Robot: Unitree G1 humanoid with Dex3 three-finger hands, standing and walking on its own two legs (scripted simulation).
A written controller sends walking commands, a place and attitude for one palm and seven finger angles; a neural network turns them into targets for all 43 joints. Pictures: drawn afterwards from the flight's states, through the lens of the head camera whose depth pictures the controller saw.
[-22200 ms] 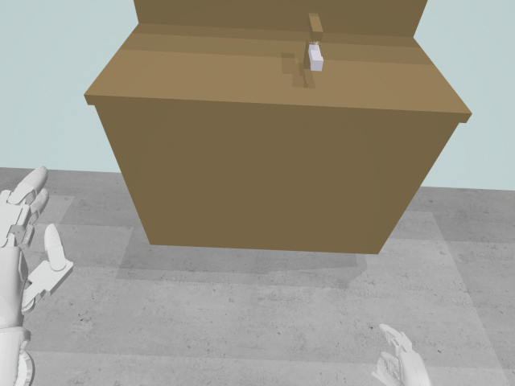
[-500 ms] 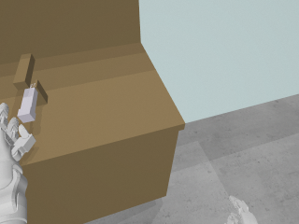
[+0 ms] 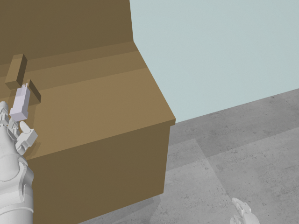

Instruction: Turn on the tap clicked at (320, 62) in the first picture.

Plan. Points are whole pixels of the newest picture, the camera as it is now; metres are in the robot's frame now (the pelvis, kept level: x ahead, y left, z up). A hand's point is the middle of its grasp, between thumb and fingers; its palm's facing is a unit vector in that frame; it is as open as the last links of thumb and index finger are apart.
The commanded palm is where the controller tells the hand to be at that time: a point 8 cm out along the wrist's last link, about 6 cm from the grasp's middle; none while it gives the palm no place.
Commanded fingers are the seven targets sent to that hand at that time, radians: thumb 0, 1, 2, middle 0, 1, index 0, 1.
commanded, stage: push the lever round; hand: left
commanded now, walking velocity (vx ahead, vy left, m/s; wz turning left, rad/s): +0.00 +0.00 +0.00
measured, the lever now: (19, 113) +0.34 +0.37 +0.12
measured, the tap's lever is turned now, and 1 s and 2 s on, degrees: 0 21 36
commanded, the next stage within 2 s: none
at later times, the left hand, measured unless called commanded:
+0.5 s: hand (41, 127) +0.31 +0.31 +0.11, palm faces +0.71 -0.70 -0.05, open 7.9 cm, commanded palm +0.27 +0.32 +0.11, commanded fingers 0.00 0.90 0.90 -0.15 -0.15 -0.15 -0.15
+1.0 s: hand (58, 120) +0.34 +0.27 +0.11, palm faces +0.77 -0.63 -0.07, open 8.0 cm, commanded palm +0.30 +0.29 +0.11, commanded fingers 0.00 0.90 0.90 -0.15 -0.15 -0.15 -0.15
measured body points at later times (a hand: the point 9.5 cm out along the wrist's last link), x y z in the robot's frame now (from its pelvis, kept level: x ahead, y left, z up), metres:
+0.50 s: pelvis +0.00 +0.01 +0.00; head +0.02 -0.01 +0.45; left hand +0.27 +0.34 +0.11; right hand +0.18 -0.23 -0.11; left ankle +0.00 +0.13 -0.72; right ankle +0.01 -0.08 -0.72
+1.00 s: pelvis +0.00 +0.01 +0.00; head +0.02 -0.01 +0.45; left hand +0.30 +0.30 +0.11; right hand +0.19 -0.22 -0.11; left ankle +0.00 +0.13 -0.72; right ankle +0.01 -0.08 -0.72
